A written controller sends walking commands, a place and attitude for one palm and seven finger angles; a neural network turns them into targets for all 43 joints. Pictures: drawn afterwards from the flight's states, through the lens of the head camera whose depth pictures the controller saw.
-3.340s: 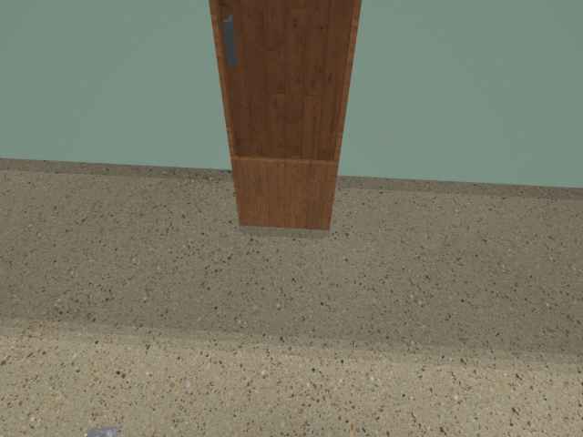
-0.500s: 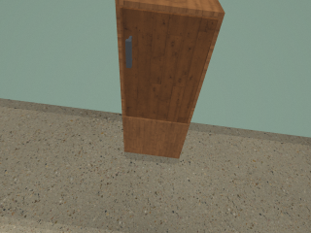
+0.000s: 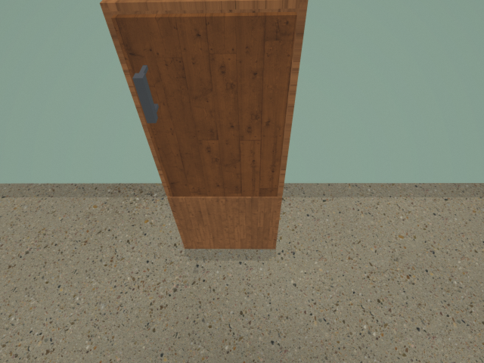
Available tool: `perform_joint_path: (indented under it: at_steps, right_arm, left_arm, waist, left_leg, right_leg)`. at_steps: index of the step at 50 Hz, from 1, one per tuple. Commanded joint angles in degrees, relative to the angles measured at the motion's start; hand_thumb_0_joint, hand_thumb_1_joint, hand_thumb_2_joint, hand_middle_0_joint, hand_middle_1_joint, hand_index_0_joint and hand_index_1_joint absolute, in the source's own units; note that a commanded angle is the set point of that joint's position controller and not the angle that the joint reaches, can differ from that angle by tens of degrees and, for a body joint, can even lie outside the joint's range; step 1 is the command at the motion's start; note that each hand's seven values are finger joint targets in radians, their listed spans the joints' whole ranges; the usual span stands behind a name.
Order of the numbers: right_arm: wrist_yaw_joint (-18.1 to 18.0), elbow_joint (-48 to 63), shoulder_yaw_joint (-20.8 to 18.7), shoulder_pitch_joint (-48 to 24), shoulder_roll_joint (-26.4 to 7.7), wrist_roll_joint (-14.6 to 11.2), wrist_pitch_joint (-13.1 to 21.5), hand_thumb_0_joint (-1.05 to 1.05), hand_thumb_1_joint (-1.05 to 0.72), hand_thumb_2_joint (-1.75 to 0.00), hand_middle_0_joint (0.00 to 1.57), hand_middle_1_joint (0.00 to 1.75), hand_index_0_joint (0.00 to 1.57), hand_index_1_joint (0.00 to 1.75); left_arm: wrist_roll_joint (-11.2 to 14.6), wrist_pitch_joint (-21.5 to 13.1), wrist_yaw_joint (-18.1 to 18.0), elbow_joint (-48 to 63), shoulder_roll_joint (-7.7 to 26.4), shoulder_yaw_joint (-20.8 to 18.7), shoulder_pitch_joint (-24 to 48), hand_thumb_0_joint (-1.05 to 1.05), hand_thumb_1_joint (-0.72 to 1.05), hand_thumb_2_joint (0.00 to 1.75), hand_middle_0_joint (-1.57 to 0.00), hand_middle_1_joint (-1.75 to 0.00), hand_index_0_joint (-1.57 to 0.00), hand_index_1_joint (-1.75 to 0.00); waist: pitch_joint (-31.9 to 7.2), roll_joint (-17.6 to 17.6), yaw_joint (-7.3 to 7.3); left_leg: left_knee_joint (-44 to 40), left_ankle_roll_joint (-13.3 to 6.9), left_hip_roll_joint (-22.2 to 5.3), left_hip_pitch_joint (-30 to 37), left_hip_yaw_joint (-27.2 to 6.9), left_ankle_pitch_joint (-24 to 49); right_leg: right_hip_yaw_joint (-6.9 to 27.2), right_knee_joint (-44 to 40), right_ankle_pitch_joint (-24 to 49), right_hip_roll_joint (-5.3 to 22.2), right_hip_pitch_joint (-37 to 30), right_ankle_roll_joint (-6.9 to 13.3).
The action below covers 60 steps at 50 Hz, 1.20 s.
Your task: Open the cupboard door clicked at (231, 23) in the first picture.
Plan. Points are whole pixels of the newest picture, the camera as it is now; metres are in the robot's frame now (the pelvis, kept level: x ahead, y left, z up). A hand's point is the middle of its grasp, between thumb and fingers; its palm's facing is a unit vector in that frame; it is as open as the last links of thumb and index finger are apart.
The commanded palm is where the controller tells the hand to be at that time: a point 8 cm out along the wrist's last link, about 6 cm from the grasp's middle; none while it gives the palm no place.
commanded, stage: take the last steps up to it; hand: left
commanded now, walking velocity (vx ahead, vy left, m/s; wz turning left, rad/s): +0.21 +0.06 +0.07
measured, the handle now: (148, 94) +0.67 +0.24 +0.09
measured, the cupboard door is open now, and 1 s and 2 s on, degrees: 0 0 0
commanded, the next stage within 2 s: come to a stop and stand still in 0.20 s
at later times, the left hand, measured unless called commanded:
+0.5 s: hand out of the picture +0.08 +0.20 -0.18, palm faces +0.09 -0.99 -0.14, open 7.3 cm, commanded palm none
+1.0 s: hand out of the picture +0.13 +0.16 -0.14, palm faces +0.05 -0.96 -0.26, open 7.3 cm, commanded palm none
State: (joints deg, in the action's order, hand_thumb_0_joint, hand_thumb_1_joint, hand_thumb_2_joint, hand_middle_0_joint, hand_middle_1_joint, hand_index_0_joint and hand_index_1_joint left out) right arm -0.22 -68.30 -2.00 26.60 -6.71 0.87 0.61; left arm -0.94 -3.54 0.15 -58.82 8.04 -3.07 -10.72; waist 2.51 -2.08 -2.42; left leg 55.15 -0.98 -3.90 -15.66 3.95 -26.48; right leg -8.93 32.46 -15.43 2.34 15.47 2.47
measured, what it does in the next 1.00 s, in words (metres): walks ahead: left foot, then right foot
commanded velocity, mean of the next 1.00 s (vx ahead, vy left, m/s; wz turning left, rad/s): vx -0.01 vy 0.03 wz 0.01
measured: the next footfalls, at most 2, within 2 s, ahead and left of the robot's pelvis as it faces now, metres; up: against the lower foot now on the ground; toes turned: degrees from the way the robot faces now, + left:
left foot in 0.34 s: +0.21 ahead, +0.14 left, +0.00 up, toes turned +9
right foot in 0.82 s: +0.13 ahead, -0.11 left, +0.00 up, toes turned -2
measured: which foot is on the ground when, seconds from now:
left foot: up 0.00-0.32, down 0.34-0.82, up 0.84-1.00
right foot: down 0.00-0.36, up 0.38-0.80, down 0.82-1.00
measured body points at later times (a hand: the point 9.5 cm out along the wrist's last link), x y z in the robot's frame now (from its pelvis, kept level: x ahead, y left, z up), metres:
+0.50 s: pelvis +0.12 +0.04 +0.01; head +0.15 +0.07 +0.45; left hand +0.07 +0.26 -0.17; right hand +0.22 -0.18 -0.13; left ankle +0.17 +0.13 -0.73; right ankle +0.08 -0.10 -0.69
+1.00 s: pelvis +0.10 -0.03 +0.02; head +0.11 -0.06 +0.46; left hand +0.13 +0.21 -0.12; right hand +0.11 -0.27 -0.16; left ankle +0.09 +0.12 -0.68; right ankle +0.10 -0.13 -0.73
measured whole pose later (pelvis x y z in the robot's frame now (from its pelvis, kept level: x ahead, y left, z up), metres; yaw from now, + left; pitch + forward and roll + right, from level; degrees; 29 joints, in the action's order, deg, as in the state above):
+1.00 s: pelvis +0.10 -0.03 +0.02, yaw +0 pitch +0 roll +3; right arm 0.7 -60.8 -3.7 15.5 -12.2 1.0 -3.2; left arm -1.3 1.3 -1.3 -58.0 8.1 -1.8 -15.2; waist 0.5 -1.9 -0.1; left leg 49.9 1.6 -1.3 -22.9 1.7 -18.2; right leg -2.4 25.9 -13.9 3.1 12.0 1.0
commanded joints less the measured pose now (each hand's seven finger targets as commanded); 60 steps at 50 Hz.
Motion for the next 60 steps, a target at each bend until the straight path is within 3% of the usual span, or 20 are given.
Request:
perform_joint_path:
  at_steps: [1,5,12,15,16,17,18,19,23,28,31,36,39,41,42,46,49,54,57,60]
  right_arm:
    - [0.1,5.7,-1.4,-3.4,-2.7,0.5,1.0,0.00,-0.90,-0.90,0.20,0.30,0.20,0.30]
    - [0.7,6.3,-1.3,-3.1,-1.0,0.6,-0.1,0.00,-0.90,-0.90,0.20,0.30,0.20,0.30]
    - [1.5,11.2,-1.1,-12.5,-3.5,0.4,0.9,0.00,-0.90,-0.90,0.20,0.30,0.20,0.30]
    - [1.1,10.0,-1.1,-8.2,-5.1,0.6,1.7,0.00,-0.90,-0.90,0.20,0.30,0.20,0.30]
    - [0.5,8.6,-1.3,-3.8,-7.5,0.8,2.2,0.00,-0.90,-0.90,0.20,0.30,0.20,0.30]
    - [-0.5,8.3,-1.8,-0.4,-12.0,1.1,2.6,0.00,-0.90,-0.90,0.20,0.30,0.20,0.30]
    - [-1.3,8.4,-1.7,-1.0,-13.7,0.1,2.0,0.00,-0.90,-0.90,0.20,0.30,0.20,0.30]
    - [-1.9,9.1,-0.8,-5.4,-12.2,0.1,1.4,0.00,-0.90,-0.90,0.20,0.30,0.20,0.30]
    - [-3.0,9.5,-0.3,-13.3,-10.0,-0.4,0.8,0.00,-0.90,-0.90,0.20,0.30,0.20,0.30]
    - [-3.4,10.5,-2.5,-13.1,-12.2,-0.2,-0.7,0.00,-0.90,-0.90,0.20,0.30,0.20,0.30]
    - [-2.9,11.8,-2.9,-16.1,-12.2,0.2,-1.1,0.00,-0.90,-0.90,0.20,0.30,0.20,0.30]
    - [-1.8,12.1,-3.2,-17.6,-12.1,0.8,-1.4,0.00,-0.90,-0.90,0.20,0.30,0.20,0.30]
    - [-0.8,11.5,-2.8,-16.4,-10.1,0.2,-1.7,0.00,-0.90,-0.90,0.20,0.30,0.20,0.30]
    - [0.0,13.4,-1.5,-15.4,-4.8,-0.5,-2.6,0.00,-0.90,-0.90,0.20,0.30,0.20,0.30]
    - [0.3,14.0,-2.1,-17.4,-7.5,-0.2,-3.0,0.00,-0.90,-0.90,0.20,0.30,0.20,0.30]
    - [0.7,11.0,-2.5,-12.1,-8.5,0.6,-3.2,0.00,-0.90,-0.90,0.20,0.30,0.20,0.30]
    - [0.8,10.6,-2.4,-10.3,-8.3,0.4,-2.6,0.00,-0.90,-0.90,0.20,0.30,0.20,0.30]
    - [0.2,12.5,-2.0,-13.2,-8.0,0.2,-2.4,0.00,-0.90,-0.90,0.20,0.30,0.20,0.30]
    - [-0.1,12.9,-1.5,-13.5,-7.3,-0.2,-2.0,0.00,-0.90,-0.90,0.20,0.30,0.20,0.30]
    - [-0.5,11.1,-1.1,-10.1,-6.4,-0.5,-1.6,0.00,-0.90,-0.90,0.20,0.30,0.20,0.30]
  left_arm:
    - [-0.1,0.0,-1.4,-1.2,5.4,-0.4,-9.3,0.00,0.90,0.90,-0.20,-0.30,-0.20,-0.30]
    - [-0.5,-0.8,-1.5,-0.9,5.1,0.0,-9.0,0.00,0.90,0.90,-0.20,-0.30,-0.20,-0.30]
    - [-0.7,-0.5,-1.4,-2.2,8.6,-0.7,-11.4,0.00,0.90,0.90,-0.20,-0.30,-0.20,-0.30]
    - [-0.5,0.4,-1.4,-2.6,8.4,-0.9,-10.7,0.00,0.90,0.90,-0.20,-0.30,-0.20,-0.30]
    - [-0.3,0.8,-1.4,-2.9,6.6,-0.2,-11.6,0.00,0.90,0.90,-0.20,-0.30,-0.20,-0.30]
    - [0.5,1.1,-1.5,-2.6,3.4,0.6,-14.2,0.00,0.90,0.90,-0.20,-0.30,-0.20,-0.30]
    - [0.8,1.7,-1.8,-2.6,2.3,1.3,-15.6,0.00,0.90,0.90,-0.20,-0.30,-0.20,-0.30]
    - [0.7,2.2,-2.3,-3.5,2.6,1.4,-15.7,0.00,0.90,0.90,-0.20,-0.30,-0.20,-0.30]
    - [0.4,4.2,-2.4,-4.9,4.1,1.4,-13.0,0.00,0.90,0.90,-0.20,-0.30,-0.20,-0.30]
    - [-0.4,6.6,-2.2,-1.3,5.7,-0.6,-10.8,0.00,0.90,0.90,-0.20,-0.30,-0.20,-0.30]
    - [-0.4,7.4,-1.9,0.7,5.3,-1.3,-9.3,0.00,0.90,0.90,-0.20,-0.30,-0.20,-0.30]
    - [-0.3,6.6,-1.7,2.6,4.5,-0.7,-7.8,0.00,0.90,0.90,-0.20,-0.30,-0.20,-0.30]
    - [-0.5,4.7,-2.0,0.4,5.4,-0.3,-12.9,0.00,0.90,0.90,-0.20,-0.30,-0.20,-0.30]
    - [-1.1,3.7,-2.3,3.0,13.4,-0.6,-7.5,0.00,0.90,0.90,-0.20,-0.30,-0.20,-0.30]
    - [-0.9,4.1,-2.3,4.6,14.9,-1.0,-5.0,0.00,0.90,0.90,-0.20,-0.30,-0.20,-0.30]
    - [-0.4,3.4,-2.3,5.1,12.2,-1.3,-1.1,0.00,0.90,0.90,-0.20,-0.30,-0.20,-0.30]
    - [-0.4,2.9,-2.1,4.6,11.8,-1.5,-4.2,0.00,0.90,0.90,-0.20,-0.30,-0.20,-0.30]
    - [-0.6,2.8,-2.5,2.5,11.9,-1.9,-9.8,0.00,0.90,0.90,-0.20,-0.30,-0.20,-0.30]
    - [-0.9,3.0,-2.6,2.0,12.7,-2.3,-9.6,0.00,0.90,0.90,-0.20,-0.30,-0.20,-0.30]
    - [-0.7,3.4,-2.4,1.3,12.4,-1.9,-7.1,0.00,0.90,0.90,-0.20,-0.30,-0.20,-0.30]
  waist:
    - [5.5,7.9,3.10]
    - [5.4,7.3,1.03]
    - [3.4,8.6,3.07]
    - [1.5,6.3,0.75]
    - [-1.7,0.7,-0.63]
    - [-7.0,-10.5,-0.70]
    - [-8.8,-15.6,0.51]
    - [-6.6,-9.6,2.13]
    - [-2.8,-5.7,2.79]
    - [-5.6,-1.3,2.16]
    - [-5.2,-4.7,2.66]
    - [-3.6,-11.0,2.44]
    - [-3.9,-2.9,4.94]
    - [1.8,19.0,3.41]
    - [3.6,15.0,4.40]
    - [4.8,12.6,2.15]
    - [1.2,10.2,3.26]
    - [-2.1,11.3,6.13]
    - [-3.7,13.2,6.23]
    - [-4.9,12.9,4.04]
  left_leg:
    - [9.4,0.3,-4.3,-17.1,-2.7,8.1]
    - [1.4,1.8,-3.4,-13.5,-0.2,12.4]
    - [-15.3,1.0,-1.7,-9.5,1.4,13.2]
    - [-25.3,0.5,0.8,2.6,3.3,17.3]
    - [-28.8,0.1,-1.0,10.6,0.4,26.1]
    - [-30.4,-4.2,-12.3,19.4,-11.9,44.6]
    - [-33.9,-8.8,-19.7,17.7,-17.9,58.1]
    - [-35.2,-10.0,-19.2,12.4,-15.2,58.5]
    - [-35.6,-8.1,-15.2,8.7,-8.3,61.4]
    - [-35.6,-10.1,-17.4,8.8,-7.5,53.6]
    - [-36.8,-9.3,-16.1,5.2,-5.9,41.4]
    - [-39.0,-7.7,-14.1,0.8,-7.6,19.0]
    - [-33.4,-2.5,-7.4,-5.8,-4.1,4.0]
    - [-19.0,2.7,1.3,-10.0,0.4,-1.1]
    - [-13.4,2.1,0.3,-7.5,-2.5,-1.6]
    - [-2.8,2.0,1.0,-10.7,-4.1,8.0]
    - [-1.8,3.1,1.7,-12.7,-3.3,9.4]
    - [-6.9,4.0,1.5,-13.5,-3.2,3.9]
    - [-13.7,3.7,1.7,-9.3,-2.5,1.5]
    - [-25.3,3.2,3.3,0.3,-0.5,7.8]
  right_leg:
    - [16.4,-23.4,-0.4,17.1,-3.3,5.7]
    - [8.4,-23.5,10.3,14.2,0.2,5.6]
    - [8.1,-19.0,15.8,15.0,-6.0,6.2]
    - [5.2,-10.6,14.6,11.6,-3.7,3.7]
    - [3.0,-0.8,15.0,7.9,-1.7,1.6]
    - [-0.4,9.8,1.0,2.1,5.6,-1.8]
    - [2.5,18.1,-20.3,0.7,5.7,-3.5]
    - [6.4,19.1,-21.1,2.3,3.1,-3.4]
    - [8.0,17.1,-13.5,3.6,2.9,-4.6]
    - [9.5,28.3,-11.2,1.4,8.5,-4.9]
    - [9.9,28.9,-9.1,1.1,9.0,-5.1]
    - [7.0,12.1,-9.8,1.5,2.1,-3.8]
    - [5.6,-7.6,0.9,0.8,-9.8,-3.9]
    - [28.2,-24.6,-16.3,17.6,1.2,2.0]
    - [29.9,-27.6,-23.6,20.4,8.1,4.7]
    - [21.3,-23.2,-9.4,14.6,4.1,3.3]
    - [17.2,-19.4,3.1,13.7,-4.7,3.4]
    - [19.2,-15.6,18.3,16.7,-13.4,6.7]
    - [19.0,-13.7,24.2,17.4,-13.5,7.7]
    - [15.9,-11.2,23.4,13.9,-9.5,5.1]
